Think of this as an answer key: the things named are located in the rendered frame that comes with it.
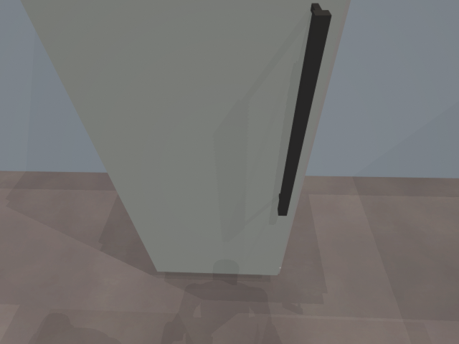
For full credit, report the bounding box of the fridge door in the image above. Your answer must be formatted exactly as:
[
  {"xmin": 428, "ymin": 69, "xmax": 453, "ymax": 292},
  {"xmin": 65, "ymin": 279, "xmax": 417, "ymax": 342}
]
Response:
[{"xmin": 20, "ymin": 0, "xmax": 346, "ymax": 275}]

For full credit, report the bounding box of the handle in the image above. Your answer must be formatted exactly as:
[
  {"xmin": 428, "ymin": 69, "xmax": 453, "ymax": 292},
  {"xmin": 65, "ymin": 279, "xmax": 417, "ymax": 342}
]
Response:
[{"xmin": 278, "ymin": 3, "xmax": 331, "ymax": 216}]

